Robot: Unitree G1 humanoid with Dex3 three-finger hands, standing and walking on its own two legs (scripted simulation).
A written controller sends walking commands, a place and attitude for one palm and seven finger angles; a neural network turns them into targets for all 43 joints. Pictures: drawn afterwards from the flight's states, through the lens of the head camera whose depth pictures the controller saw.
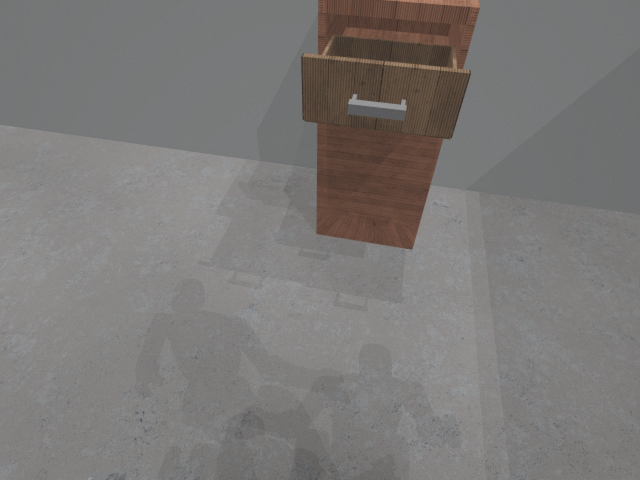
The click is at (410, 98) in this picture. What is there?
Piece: drawer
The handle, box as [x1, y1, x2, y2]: [347, 94, 406, 120]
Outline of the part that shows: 349,99 347,113 400,120 404,119 406,105 404,104 405,100 402,99 400,105 357,100 356,94 353,94 352,98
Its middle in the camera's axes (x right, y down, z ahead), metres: +0.13 -0.31 +0.89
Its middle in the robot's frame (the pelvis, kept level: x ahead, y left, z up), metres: +0.89 -0.08 +0.04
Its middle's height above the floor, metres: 0.81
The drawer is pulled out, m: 0.30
